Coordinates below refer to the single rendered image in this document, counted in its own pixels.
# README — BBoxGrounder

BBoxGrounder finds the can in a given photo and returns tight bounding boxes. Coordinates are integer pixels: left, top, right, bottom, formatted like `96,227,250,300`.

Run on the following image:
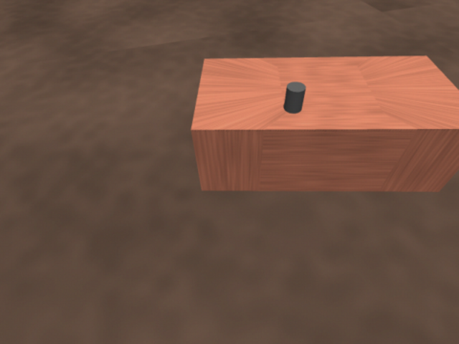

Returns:
284,82,306,113

